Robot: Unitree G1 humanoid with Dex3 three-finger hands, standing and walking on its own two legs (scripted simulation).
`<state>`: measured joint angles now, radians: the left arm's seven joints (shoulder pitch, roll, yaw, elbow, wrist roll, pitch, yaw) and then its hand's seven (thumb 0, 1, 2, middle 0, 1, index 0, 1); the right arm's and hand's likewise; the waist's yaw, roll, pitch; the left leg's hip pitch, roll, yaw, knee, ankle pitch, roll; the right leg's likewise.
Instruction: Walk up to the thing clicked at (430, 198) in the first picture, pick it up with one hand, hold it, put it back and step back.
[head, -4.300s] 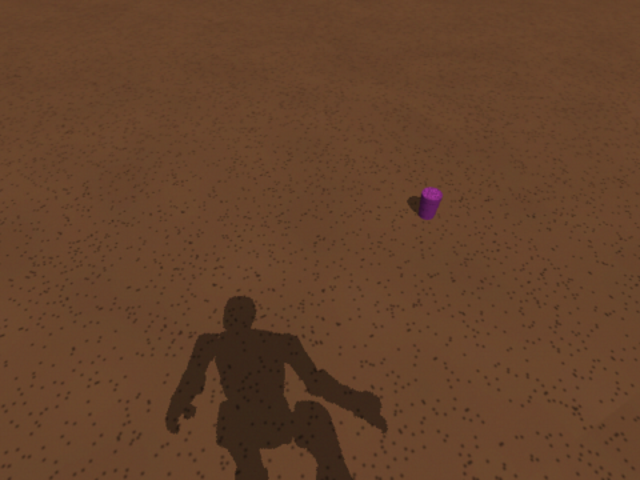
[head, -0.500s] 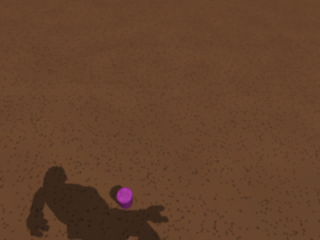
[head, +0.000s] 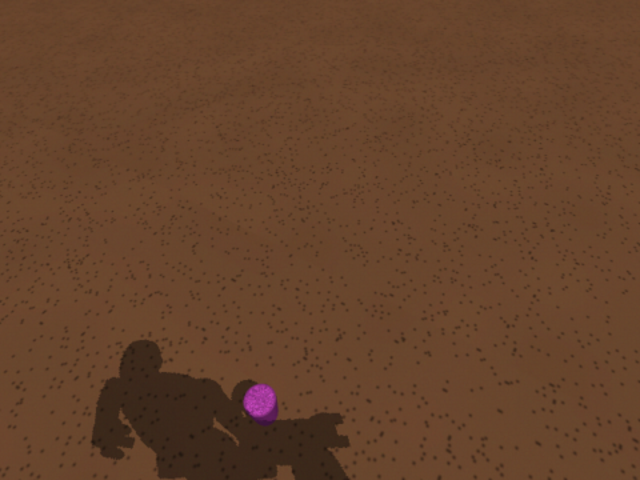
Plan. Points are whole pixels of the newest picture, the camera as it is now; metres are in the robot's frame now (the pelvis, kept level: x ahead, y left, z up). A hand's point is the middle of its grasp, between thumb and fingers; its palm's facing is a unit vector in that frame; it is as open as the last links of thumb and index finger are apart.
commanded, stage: walk up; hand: left
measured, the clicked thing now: (263, 407) +0.42 +0.21 -0.70
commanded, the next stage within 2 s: stand in 0.98 s
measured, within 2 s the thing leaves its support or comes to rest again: neither
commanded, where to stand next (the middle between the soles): +0.09 -0.01 m, yaw +1 degrees
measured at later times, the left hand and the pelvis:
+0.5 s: hand out of the picture +0.10 +0.24 -0.14, palm faces -0.02 -0.95 -0.31, open 7.4 cm; pelvis +0.02 +0.00 +0.02, yaw +0 degrees
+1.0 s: hand out of the picture +0.11 +0.25 -0.13, palm faces -0.01 -0.95 -0.32, open 7.4 cm; pelvis +0.04 +0.00 +0.03, yaw +0 degrees
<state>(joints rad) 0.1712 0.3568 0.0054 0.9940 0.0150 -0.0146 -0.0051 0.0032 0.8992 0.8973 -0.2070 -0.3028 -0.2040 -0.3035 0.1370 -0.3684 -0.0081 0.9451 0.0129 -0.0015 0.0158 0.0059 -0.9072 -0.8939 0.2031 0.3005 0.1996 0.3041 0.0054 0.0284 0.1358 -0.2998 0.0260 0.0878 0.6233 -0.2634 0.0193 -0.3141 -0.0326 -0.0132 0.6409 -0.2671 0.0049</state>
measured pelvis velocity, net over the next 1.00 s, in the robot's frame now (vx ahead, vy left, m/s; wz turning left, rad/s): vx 0.04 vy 0.00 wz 0.00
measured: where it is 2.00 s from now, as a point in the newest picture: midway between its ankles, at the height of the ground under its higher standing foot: outside the picture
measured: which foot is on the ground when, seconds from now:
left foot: down 0.00-1.00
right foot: down 0.00-1.00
